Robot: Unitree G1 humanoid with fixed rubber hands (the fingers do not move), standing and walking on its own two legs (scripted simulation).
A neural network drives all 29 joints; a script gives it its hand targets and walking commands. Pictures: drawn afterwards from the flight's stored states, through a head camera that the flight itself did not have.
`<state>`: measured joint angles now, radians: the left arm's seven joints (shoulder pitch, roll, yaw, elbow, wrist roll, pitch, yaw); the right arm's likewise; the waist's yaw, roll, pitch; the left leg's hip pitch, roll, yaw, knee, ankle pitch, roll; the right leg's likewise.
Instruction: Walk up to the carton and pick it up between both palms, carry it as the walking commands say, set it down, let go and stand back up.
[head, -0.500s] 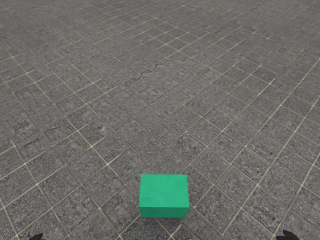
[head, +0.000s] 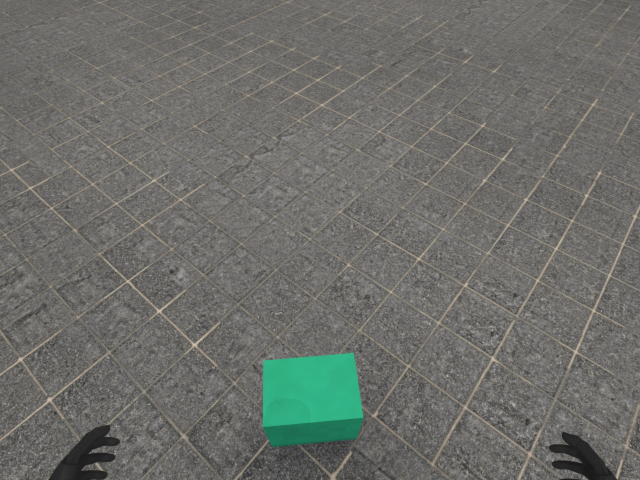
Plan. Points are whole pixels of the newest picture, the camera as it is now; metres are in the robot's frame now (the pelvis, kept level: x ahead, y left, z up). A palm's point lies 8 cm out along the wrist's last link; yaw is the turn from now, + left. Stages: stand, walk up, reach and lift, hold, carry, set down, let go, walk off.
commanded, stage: walk up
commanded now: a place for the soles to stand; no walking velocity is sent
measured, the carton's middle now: (311, 401) +0.41 +0.03 -0.65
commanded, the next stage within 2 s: none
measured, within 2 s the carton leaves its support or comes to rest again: neither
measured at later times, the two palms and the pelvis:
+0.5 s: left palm out of the picture +0.11 +0.30 -0.09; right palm out of the picture +0.10 -0.36 -0.09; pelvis +0.01 -0.02 +0.00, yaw -3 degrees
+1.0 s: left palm (105, 454) +0.17 +0.28 -0.08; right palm out of the picture +0.13 -0.35 -0.08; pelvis +0.03 -0.03 +0.01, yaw -1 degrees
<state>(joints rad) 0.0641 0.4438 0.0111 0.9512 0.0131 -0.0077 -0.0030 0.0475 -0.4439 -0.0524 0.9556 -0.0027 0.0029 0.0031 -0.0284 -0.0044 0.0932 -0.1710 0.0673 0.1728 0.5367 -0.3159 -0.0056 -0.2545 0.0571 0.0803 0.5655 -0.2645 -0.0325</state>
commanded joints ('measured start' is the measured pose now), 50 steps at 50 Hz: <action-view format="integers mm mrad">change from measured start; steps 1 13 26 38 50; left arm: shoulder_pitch -38 -19 9 -36 -70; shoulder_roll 193 175 192 137 131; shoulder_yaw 35 47 59 49 46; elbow -44 -21 -49 19 47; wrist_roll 2 13 4 -7 -3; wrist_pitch -14 3 -7 -6 -5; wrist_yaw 6 -16 -13 -4 -2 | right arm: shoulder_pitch -32 13 72 44 13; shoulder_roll -156 -193 -132 -149 -141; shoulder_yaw -28 -34 -14 0 3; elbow -37 1 -33 12 37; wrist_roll -2 -11 -4 -4 -8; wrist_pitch -14 -34 -36 -44 -37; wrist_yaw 2 -7 -13 -24 -23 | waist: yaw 2 6 7 26 22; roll -56 -27 -89 8 8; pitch -123 -122 -94 -159 -138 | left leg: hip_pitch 112 136 -39 89 101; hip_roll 50 128 -5 84 82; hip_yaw -140 -155 -157 -188 -197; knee -97 -208 -118 -204 -234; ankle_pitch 31 -42 23 374 327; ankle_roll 38 80 25 29 27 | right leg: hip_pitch -55 -62 108 201 191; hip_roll -175 -97 -256 -154 -153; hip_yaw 224 116 270 52 41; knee -186 -149 -275 -232 -266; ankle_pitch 235 133 183 410 354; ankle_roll -69 -35 -135 -27 -14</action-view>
